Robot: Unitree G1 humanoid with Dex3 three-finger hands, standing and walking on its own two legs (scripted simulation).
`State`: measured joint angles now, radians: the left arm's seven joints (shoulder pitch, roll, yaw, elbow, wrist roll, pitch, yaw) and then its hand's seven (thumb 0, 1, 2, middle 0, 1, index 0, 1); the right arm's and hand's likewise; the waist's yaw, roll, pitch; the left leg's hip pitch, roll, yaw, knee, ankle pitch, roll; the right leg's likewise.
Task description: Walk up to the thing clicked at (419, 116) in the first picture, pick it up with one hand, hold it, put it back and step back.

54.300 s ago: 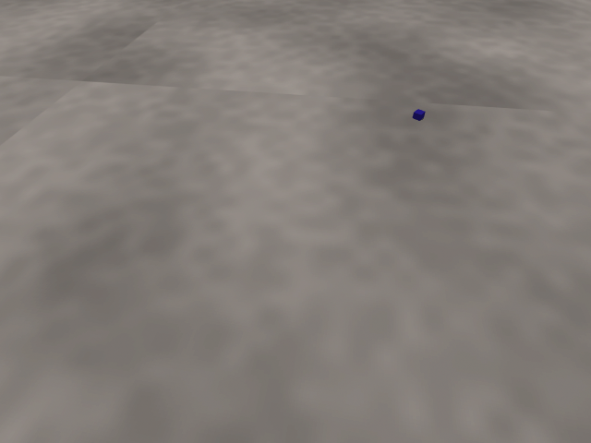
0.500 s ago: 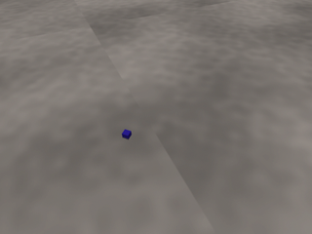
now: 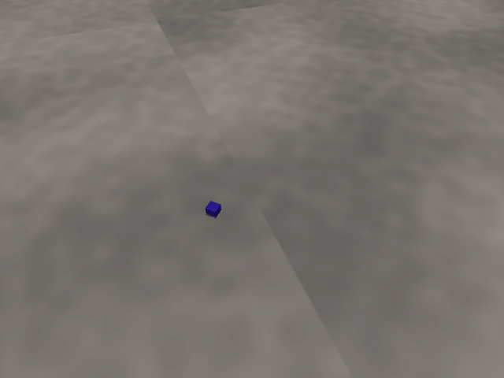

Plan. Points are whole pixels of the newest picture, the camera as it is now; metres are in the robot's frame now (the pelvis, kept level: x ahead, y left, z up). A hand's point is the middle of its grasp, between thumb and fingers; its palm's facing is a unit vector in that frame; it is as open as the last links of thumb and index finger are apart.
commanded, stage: step back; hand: left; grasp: from above
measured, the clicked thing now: (213, 209) +1.03 +0.25 -0.74
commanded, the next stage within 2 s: stand in 0.08 s
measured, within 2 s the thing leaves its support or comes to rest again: neither
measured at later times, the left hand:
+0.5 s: hand out of the picture +0.09 +0.25 -0.13, palm faces -0.03 -0.94 -0.33, open 7.4 cm
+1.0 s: hand out of the picture +0.08 +0.25 -0.13, palm faces -0.03 -0.94 -0.34, open 7.4 cm
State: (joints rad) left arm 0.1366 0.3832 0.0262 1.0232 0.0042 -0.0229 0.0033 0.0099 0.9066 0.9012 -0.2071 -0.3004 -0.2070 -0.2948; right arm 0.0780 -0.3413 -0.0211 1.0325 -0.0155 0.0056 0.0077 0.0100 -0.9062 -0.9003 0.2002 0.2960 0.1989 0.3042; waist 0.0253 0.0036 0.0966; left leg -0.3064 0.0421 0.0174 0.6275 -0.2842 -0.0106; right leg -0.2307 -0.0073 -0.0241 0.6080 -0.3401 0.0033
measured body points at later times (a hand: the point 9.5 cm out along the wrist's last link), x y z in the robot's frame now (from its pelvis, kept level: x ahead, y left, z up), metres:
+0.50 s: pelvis +0.01 +0.00 +0.02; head +0.02 +0.00 +0.47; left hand +0.09 +0.30 -0.11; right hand +0.10 -0.30 -0.11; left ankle +0.03 +0.13 -0.73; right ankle -0.01 -0.12 -0.73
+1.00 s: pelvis +0.01 -0.01 +0.02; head +0.02 -0.01 +0.47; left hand +0.08 +0.29 -0.11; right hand +0.08 -0.31 -0.12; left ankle +0.03 +0.13 -0.73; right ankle -0.01 -0.12 -0.73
